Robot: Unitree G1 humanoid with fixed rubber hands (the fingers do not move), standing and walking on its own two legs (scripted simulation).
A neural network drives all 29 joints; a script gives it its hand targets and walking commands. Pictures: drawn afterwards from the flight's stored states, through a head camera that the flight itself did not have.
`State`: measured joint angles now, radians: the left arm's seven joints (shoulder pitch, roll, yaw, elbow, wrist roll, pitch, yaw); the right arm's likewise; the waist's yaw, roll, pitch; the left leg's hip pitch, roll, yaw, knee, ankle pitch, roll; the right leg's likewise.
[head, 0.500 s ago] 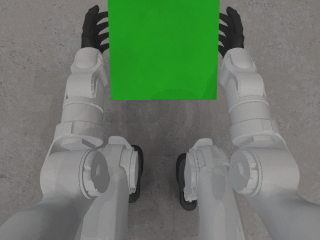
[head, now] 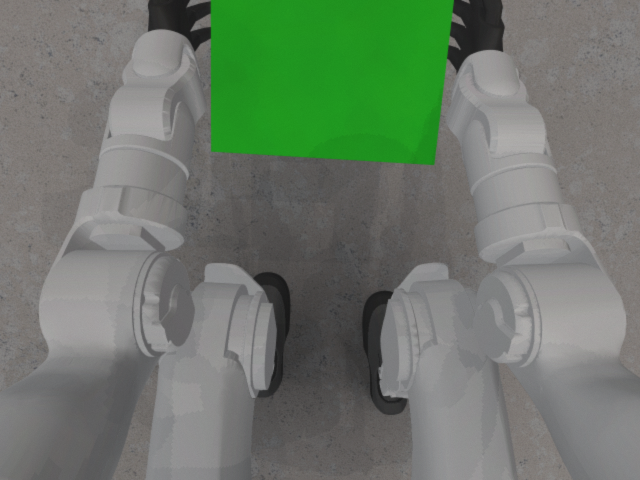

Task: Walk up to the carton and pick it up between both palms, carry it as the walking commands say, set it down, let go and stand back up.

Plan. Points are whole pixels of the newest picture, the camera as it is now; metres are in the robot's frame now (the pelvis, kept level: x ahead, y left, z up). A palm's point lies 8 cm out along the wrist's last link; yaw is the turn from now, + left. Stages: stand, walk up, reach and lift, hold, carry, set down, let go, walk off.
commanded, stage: set down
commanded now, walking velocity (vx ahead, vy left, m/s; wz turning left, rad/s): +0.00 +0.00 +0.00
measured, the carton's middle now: (323, 64) +0.54 +0.02 -0.22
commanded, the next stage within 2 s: none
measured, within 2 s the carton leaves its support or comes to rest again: rests again in 0.70 s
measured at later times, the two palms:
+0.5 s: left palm (182, 45) +0.53 +0.16 -0.15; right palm (472, 65) +0.53 -0.13 -0.16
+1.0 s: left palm (179, 51) +0.53 +0.17 -0.17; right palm (466, 62) +0.53 -0.13 -0.17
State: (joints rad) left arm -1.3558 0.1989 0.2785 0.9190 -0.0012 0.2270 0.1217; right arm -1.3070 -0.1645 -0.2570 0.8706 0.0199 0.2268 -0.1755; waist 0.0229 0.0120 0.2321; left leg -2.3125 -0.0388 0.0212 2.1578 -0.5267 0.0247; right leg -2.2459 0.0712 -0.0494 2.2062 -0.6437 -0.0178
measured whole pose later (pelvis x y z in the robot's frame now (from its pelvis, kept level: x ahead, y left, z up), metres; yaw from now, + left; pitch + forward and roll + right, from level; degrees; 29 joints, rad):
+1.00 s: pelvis +0.00 +0.00 -0.01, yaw +0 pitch +36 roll +0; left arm -1.41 0.26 0.28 1.07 -0.03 0.17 0.08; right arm -1.39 -0.18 -0.27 0.99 -0.01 0.19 -0.11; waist 0.02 0.01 0.31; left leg -2.31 -0.03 0.03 2.21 -0.53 0.02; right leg -2.25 0.09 -0.04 2.26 -0.64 -0.02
